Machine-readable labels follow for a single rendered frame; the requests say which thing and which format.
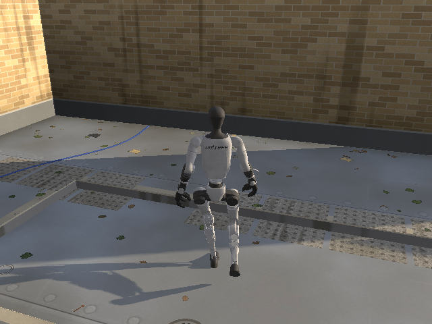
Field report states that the left robot shin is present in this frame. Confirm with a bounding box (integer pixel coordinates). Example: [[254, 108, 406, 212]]
[[202, 215, 217, 259]]

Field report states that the left robot forearm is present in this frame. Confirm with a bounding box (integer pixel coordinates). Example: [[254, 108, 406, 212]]
[[177, 164, 191, 194]]

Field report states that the left robot hand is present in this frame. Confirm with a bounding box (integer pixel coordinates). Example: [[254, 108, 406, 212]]
[[175, 191, 191, 208]]

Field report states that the robot right upper arm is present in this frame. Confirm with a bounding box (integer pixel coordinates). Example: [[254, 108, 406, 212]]
[[230, 136, 250, 172]]

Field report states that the right robot hand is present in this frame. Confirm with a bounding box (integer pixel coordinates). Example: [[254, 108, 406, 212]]
[[242, 184, 258, 197]]

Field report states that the robot left upper arm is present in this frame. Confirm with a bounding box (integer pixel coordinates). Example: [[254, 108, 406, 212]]
[[184, 136, 203, 174]]

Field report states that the right robot forearm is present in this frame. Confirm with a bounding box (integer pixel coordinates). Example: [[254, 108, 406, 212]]
[[244, 162, 257, 186]]

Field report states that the humanoid robot head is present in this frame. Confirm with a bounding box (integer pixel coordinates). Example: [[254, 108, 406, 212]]
[[205, 107, 228, 139]]

